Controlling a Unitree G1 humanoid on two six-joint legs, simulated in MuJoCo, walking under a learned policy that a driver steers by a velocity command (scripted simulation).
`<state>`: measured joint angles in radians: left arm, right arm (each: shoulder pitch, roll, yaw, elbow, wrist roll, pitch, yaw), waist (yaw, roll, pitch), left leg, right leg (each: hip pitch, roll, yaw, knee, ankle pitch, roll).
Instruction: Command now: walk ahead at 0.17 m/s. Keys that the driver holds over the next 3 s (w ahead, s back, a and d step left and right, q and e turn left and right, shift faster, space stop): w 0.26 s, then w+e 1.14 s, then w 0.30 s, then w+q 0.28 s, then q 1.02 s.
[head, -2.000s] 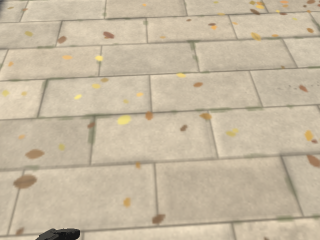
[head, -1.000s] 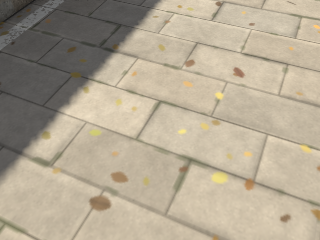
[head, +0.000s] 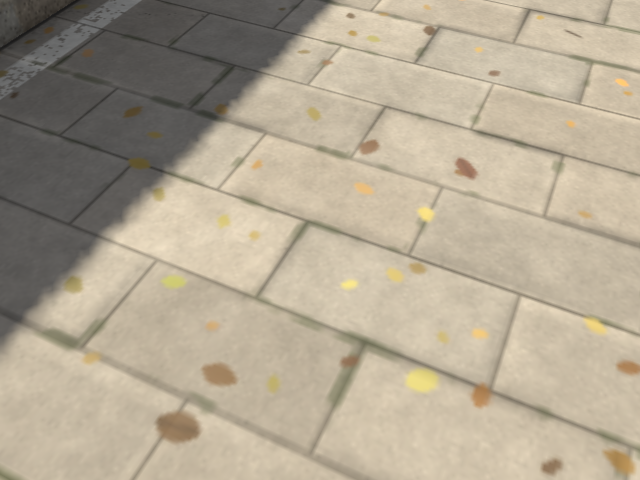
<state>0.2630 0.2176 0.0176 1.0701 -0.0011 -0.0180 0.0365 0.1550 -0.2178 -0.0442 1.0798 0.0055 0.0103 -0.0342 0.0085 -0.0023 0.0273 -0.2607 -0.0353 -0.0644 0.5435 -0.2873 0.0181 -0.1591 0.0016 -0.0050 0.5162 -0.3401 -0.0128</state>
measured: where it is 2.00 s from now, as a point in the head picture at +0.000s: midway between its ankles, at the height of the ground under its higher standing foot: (471, 306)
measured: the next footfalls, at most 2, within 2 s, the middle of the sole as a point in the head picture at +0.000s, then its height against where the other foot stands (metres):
right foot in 0.66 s outside the picture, level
left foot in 1.16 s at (345, 375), level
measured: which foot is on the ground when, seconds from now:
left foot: down 0.00-0.68, up 0.70-1.00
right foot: down 0.00-0.20, up 0.22-0.64, down 0.66-1.00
